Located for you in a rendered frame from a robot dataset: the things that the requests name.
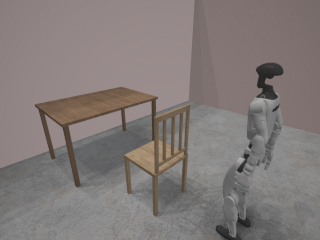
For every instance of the right robot forearm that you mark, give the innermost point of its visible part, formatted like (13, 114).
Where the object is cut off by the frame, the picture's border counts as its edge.
(273, 139)

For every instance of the robot right foot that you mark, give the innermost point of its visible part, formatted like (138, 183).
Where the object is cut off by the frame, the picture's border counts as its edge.
(245, 222)

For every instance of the chair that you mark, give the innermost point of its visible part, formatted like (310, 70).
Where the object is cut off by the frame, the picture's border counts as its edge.
(157, 156)

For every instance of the robot left hand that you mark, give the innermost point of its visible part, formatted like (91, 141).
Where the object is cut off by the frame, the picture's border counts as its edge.
(245, 180)

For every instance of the left robot upper arm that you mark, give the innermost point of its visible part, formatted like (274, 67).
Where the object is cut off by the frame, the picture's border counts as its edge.
(258, 111)

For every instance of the right robot upper arm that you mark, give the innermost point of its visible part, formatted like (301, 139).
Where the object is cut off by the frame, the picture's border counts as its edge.
(279, 120)

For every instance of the robot right hand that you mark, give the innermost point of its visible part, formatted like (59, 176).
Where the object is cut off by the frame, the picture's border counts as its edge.
(269, 157)

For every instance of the table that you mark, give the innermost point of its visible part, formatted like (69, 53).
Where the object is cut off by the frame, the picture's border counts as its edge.
(76, 109)

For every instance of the left robot forearm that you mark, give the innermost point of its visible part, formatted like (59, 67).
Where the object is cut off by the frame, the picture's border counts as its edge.
(257, 150)

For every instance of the humanoid robot torso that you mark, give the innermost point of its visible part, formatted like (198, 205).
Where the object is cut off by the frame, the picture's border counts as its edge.
(272, 107)

